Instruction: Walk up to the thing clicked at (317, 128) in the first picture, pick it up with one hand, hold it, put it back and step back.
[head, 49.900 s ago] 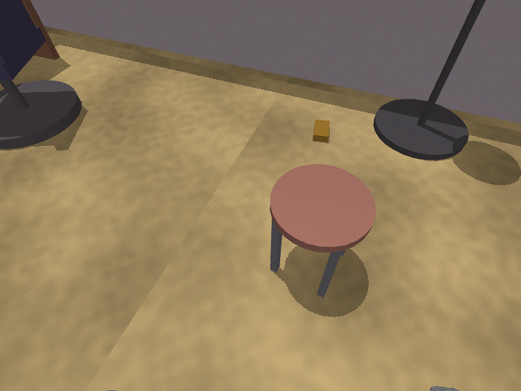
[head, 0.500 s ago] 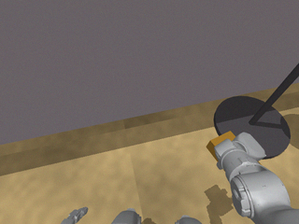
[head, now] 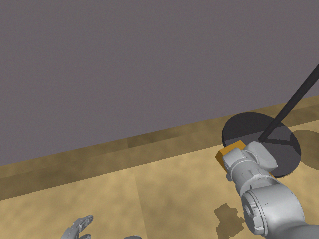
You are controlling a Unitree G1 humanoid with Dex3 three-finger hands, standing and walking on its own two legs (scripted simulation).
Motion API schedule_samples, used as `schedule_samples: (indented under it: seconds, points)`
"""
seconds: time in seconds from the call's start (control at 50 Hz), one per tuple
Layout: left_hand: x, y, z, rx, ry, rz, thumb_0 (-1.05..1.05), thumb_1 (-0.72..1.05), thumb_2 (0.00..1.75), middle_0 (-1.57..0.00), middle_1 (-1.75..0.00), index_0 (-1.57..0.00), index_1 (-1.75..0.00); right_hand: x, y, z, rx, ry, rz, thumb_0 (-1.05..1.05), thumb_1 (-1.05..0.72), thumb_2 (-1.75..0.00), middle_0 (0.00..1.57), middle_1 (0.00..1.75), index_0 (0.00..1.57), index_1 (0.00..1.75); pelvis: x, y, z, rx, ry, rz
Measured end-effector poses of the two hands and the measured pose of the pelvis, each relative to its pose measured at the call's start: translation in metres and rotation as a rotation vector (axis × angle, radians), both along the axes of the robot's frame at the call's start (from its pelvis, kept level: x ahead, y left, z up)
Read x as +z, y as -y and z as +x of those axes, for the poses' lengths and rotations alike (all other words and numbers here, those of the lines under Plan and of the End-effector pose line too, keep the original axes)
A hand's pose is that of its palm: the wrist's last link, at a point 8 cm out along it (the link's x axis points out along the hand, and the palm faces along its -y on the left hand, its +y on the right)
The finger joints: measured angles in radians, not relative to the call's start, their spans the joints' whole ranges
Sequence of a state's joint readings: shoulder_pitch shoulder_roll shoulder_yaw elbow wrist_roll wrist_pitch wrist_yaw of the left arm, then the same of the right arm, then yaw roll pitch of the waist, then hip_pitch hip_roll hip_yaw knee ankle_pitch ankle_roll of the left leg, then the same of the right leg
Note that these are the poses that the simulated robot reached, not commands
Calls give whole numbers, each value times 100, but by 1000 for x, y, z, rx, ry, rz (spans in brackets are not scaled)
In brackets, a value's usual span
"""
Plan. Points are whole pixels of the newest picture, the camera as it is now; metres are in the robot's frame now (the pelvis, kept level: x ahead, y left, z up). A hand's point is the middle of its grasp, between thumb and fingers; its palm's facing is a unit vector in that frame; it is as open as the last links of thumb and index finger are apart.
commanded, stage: hold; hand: right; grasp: from above
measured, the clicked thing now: (243, 168) +0.32 -0.23 -0.07
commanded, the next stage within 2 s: crouch in 1.20 s
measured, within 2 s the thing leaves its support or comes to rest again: neither
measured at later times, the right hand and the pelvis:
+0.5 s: hand (244, 167) +0.31 -0.21 -0.03, palm faces -0.17 +0.42 -0.89, open 11.7 cm; pelvis +0.00 +0.01 +0.01, yaw +0 degrees
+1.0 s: hand (249, 170) +0.29 -0.22 -0.03, palm faces -0.17 +0.44 -0.88, open 11.7 cm; pelvis -0.01 +0.00 +0.02, yaw +0 degrees
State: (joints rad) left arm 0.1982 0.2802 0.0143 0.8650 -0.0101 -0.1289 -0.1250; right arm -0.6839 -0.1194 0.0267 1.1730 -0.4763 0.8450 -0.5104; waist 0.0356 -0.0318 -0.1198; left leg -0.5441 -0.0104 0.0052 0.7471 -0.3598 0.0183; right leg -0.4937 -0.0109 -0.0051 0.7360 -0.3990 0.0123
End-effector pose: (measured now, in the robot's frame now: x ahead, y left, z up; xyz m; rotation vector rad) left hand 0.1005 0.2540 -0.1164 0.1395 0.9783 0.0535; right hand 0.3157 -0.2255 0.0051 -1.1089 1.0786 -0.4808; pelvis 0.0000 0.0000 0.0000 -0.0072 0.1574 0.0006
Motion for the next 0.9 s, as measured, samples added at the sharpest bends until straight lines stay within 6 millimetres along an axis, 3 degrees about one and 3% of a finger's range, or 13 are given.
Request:
schedule_samples:
  seconds: [0.3, 0.56, 0.78, 0.9]
  points:
    - [8, -2, 11, -9, 35, -12, 1, 91, 90, -20, -30, -20, -30, 20, -5, -3, -4, 20, -14, -2, 22, -65, 49, 78, 53, 72, 7, -4, 0, -1, 37, -3]
    - [15, 2, 17, -32, 63, -22, 1, 92, 91, -20, -30, -20, -30, 22, -11, -12, -9, 23, 7, -3, 25, -68, 49, 81, 53, 75, 11, -6, -5, 1, 56, -1]
    - [23, 7, 26, -46, 108, -25, 1, 92, 91, -20, -30, -20, -30, 37, -5, -14, -17, 39, -12, -3, 26, -70, 49, 83, 53, 77, 14, -4, -7, 1, 76, 1]
    - [27, 12, 28, -55, 121, -28, 1, 92, 91, -20, -30, -20, -30, 34, -1, -19, -27, 11, -8, -3, 27, -71, 49, 83, 53, 78, 15, -2, -9, 0, 76, 2]
